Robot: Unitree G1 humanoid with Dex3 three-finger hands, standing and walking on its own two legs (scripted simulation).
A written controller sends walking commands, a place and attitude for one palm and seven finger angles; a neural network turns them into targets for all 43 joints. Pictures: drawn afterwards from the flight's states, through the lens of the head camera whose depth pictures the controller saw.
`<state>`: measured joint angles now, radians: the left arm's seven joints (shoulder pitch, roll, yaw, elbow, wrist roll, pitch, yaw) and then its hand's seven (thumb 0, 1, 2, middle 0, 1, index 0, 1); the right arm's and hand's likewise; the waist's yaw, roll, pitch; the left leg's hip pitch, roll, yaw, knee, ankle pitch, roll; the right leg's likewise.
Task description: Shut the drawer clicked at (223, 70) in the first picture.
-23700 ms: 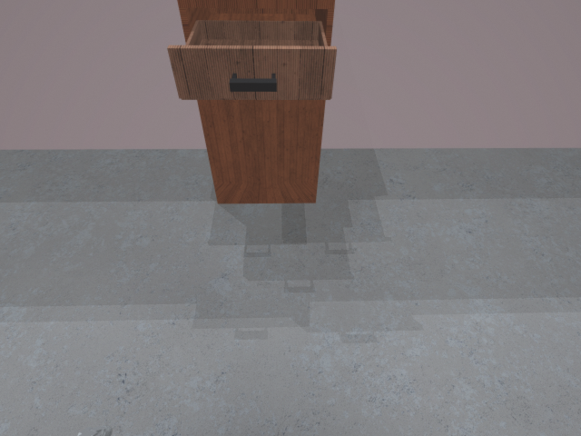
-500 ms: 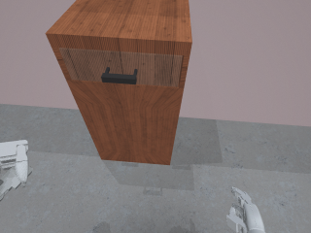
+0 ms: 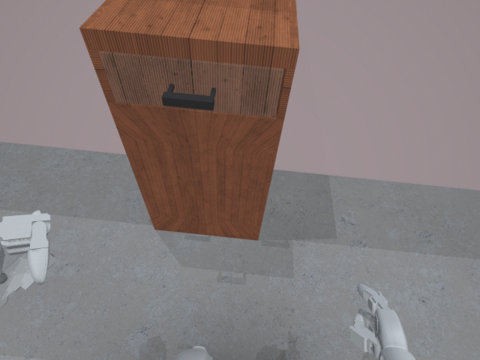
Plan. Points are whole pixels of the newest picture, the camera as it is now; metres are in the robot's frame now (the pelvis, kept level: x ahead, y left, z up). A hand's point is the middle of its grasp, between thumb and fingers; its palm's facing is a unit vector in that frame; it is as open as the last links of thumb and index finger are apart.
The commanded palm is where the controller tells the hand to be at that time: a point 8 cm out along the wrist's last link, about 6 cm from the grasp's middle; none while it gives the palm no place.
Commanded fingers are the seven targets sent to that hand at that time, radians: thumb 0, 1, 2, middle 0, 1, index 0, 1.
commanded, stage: step back with the hand held close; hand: left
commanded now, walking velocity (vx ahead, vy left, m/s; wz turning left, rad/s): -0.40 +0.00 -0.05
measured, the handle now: (190, 95) +0.68 +0.16 +0.04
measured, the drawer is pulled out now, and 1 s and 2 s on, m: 0.00 0.00 0.00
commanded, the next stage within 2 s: stop stepping back and stand still in 0.24 s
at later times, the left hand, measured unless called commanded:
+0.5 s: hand out of the picture +0.07 +0.20 +0.18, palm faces +0.22 -0.83 -0.51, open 3.2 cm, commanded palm +0.02 +0.25 +0.19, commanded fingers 0.00 0.90 0.90 -1.40 -1.60 -1.40 -1.60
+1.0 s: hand out of the picture +0.01 +0.24 +0.17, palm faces +0.35 -0.84 -0.43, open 3.2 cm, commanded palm -0.04 +0.28 +0.19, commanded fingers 0.00 0.90 0.90 -1.40 -1.60 -1.40 -1.60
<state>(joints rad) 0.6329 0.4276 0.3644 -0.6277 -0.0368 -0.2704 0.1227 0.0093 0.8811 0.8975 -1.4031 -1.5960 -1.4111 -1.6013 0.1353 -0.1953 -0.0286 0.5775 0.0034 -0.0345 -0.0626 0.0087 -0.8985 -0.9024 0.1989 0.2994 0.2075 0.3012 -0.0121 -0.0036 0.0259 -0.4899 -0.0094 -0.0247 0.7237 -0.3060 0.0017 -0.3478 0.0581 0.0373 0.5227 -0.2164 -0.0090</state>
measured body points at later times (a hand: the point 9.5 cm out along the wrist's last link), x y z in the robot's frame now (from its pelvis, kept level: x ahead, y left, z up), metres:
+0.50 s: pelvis -0.13 -0.02 +0.01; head -0.11 -0.01 +0.46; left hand +0.06 +0.24 +0.21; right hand +0.02 -0.25 -0.08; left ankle -0.03 +0.10 -0.70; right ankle -0.18 -0.12 -0.73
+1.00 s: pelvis -0.18 +0.00 +0.01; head -0.20 +0.01 +0.46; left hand -0.01 +0.28 +0.20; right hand -0.02 -0.23 -0.06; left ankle -0.14 +0.12 -0.73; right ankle -0.18 -0.12 -0.73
